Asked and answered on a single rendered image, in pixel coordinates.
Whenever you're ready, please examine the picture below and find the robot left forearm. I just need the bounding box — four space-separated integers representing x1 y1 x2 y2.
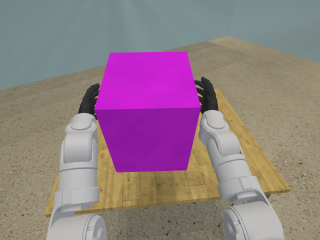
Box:
46 113 100 240

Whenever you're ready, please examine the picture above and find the robot right hand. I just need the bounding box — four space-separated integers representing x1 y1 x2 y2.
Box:
194 77 219 114

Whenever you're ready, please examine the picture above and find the carton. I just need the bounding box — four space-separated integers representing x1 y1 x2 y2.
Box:
94 51 201 173

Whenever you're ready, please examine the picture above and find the robot left hand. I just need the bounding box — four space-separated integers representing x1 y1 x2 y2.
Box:
78 83 100 120

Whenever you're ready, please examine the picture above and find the left robot upper arm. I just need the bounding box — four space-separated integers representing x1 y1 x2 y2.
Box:
46 213 107 240

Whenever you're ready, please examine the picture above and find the robot right forearm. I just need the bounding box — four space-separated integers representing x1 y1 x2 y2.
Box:
198 110 285 237

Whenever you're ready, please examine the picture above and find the right robot upper arm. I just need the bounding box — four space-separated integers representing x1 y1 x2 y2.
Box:
223 201 285 240

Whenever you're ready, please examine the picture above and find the table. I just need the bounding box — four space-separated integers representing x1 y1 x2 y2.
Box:
44 89 291 218

